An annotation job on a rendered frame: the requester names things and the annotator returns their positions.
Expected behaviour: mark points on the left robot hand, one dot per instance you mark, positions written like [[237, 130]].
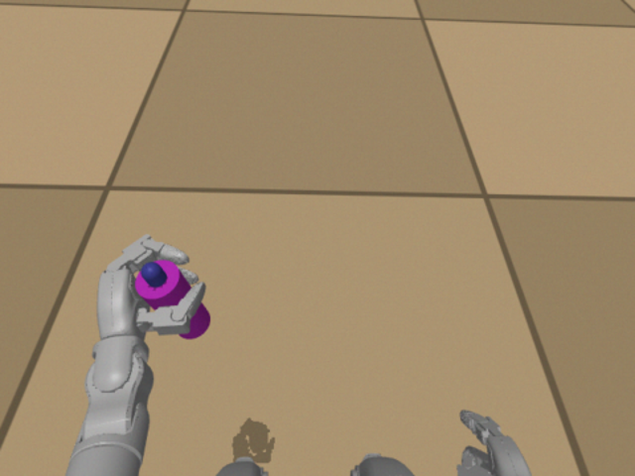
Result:
[[121, 310]]

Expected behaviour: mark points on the right robot hand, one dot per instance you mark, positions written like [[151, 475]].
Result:
[[503, 456]]

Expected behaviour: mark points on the left robot arm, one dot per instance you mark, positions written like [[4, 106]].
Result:
[[113, 435]]

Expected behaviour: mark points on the bottle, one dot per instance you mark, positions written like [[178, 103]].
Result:
[[161, 283]]

